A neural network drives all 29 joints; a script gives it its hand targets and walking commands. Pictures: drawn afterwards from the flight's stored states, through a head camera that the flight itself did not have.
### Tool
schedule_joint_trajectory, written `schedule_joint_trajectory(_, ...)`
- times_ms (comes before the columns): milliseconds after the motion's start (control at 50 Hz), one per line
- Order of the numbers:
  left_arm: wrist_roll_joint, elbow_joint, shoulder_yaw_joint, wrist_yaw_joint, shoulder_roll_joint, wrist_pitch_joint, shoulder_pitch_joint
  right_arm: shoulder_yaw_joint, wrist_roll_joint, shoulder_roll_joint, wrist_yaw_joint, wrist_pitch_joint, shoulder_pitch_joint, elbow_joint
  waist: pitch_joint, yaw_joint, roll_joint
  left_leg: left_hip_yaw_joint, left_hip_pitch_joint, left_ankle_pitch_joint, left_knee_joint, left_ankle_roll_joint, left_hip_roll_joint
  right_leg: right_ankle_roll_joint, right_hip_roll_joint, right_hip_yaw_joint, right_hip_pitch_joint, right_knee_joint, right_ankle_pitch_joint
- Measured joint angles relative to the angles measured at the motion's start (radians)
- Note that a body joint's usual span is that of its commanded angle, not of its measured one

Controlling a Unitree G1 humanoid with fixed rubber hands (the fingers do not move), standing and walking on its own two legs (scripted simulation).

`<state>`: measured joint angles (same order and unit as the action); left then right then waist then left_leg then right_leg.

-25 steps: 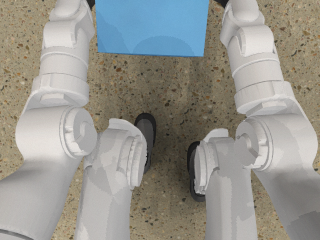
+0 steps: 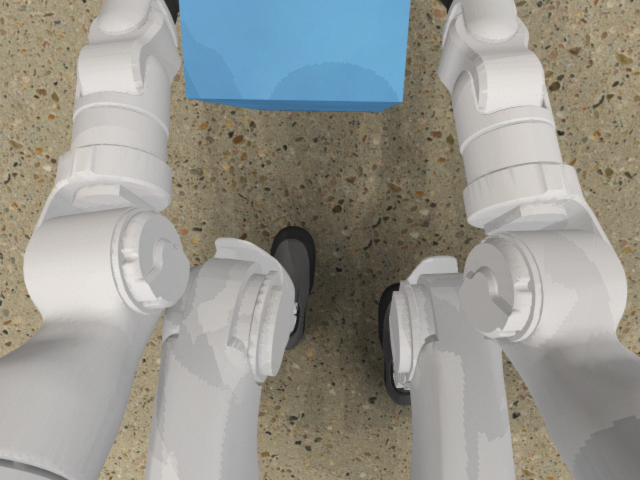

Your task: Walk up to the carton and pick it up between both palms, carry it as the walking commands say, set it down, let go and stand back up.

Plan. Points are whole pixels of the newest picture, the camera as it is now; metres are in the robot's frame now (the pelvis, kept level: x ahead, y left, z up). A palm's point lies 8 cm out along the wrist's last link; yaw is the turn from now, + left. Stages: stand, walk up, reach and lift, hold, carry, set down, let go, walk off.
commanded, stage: set down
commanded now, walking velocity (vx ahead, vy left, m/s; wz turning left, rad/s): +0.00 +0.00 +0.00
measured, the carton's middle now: out of the picture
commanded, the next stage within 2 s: none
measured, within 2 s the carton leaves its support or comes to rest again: neither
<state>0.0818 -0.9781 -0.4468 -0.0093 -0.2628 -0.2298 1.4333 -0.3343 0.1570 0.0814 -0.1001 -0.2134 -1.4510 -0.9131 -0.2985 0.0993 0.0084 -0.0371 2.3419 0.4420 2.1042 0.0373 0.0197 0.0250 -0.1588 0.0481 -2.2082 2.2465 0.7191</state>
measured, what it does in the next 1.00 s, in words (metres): stands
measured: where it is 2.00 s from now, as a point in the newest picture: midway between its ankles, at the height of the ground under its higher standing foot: (345, 335)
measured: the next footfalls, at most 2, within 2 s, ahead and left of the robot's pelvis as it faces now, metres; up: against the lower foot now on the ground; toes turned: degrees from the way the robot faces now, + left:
none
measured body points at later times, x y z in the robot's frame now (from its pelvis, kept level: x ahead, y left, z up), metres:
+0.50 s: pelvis +0.00 +0.00 +0.00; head +0.37 +0.01 +0.25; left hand +0.55 +0.23 -0.16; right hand +0.57 -0.05 -0.16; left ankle +0.14 +0.11 -0.34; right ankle +0.07 -0.09 -0.34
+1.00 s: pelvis -0.02 +0.00 +0.00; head +0.35 +0.02 +0.25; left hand +0.52 +0.25 -0.17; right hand +0.57 -0.10 -0.17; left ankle +0.14 +0.11 -0.34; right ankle +0.07 -0.09 -0.34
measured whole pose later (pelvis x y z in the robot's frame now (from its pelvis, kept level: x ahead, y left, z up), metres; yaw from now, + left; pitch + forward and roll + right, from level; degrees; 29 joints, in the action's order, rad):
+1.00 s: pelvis -0.02 +0.00 +0.00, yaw +0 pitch +35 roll +0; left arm -0.14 -1.21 -0.29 0.09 -0.36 -0.04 1.48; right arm -0.02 -0.15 0.33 -0.13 -0.12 -1.55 -1.14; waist -0.40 0.09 0.02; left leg -0.05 2.30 0.40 2.09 0.04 0.03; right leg 0.01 -0.16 0.04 -2.18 2.24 0.68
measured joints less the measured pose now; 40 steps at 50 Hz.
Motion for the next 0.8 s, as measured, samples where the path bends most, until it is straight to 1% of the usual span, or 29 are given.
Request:
schedule_joint_trajectory(360, 0.014, -0.010, -0.024, -0.021, -0.003, 0.021, -0.001, -0.014, 0.036, -0.013, 0.006, 0.018, 0.003, 0.008, -0.001, 0.001, -0.002, 0.002, 0.001, 0.017, 0.013, -0.006, 0.001, 0.004, -0.003, 0.002, -0.001, 0.011, 0.015)
schedule_joint_trajectory(540, -0.006, -0.037, -0.016, -0.011, -0.003, 0.064, -0.001, 0.008, 0.027, 0.007, 0.011, 0.052, 0.002, -0.024, -0.013, 0.002, 0.002, 0.005, -0.011, 0.018, 0.014, -0.011, -0.003, 0.005, -0.001, 0.005, 0.014, 0.012, 0.018)
schedule_joint_trajectory(620, -0.038, -0.071, 0.008, 0.011, -0.006, 0.116, 0.002, 0.067, -0.007, 0.042, 0.008, 0.073, -0.007, -0.066, -0.037, 0.001, 0.002, 0.008, -0.030, 0.015, 0.007, -0.013, -0.009, 0.004, 0.004, 0.007, 0.036, 0.005, 0.018)
schedule_joint_trajectory(660, -0.059, -0.101, 0.032, 0.031, -0.012, 0.138, 0.001, 0.108, -0.039, 0.067, -0.009, 0.078, -0.004, -0.087, -0.055, -0.002, 0.001, 0.011, -0.043, 0.011, 0.001, -0.013, -0.014, 0.003, 0.008, 0.009, 0.053, -0.003, 0.017)
schedule_joint_trajectory(720, -0.107, -0.137, 0.083, 0.067, -0.031, 0.162, -0.003, 0.166, -0.113, 0.110, -0.034, 0.091, 0.002, -0.102, -0.080, -0.007, 0.000, 0.016, -0.056, 0.003, -0.010, -0.010, -0.016, 0.000, 0.009, 0.012, 0.066, -0.017, 0.009)
schedule_joint_trajectory(800, -0.174, -0.160, 0.137, 0.100, -0.055, 0.185, 0.004, 0.247, -0.213, 0.177, -0.045, 0.101, -0.020, -0.134, -0.098, -0.011, 0.003, 0.012, -0.058, -0.011, -0.016, -0.003, -0.010, -0.008, 0.004, 0.007, 0.062, -0.023, -0.011)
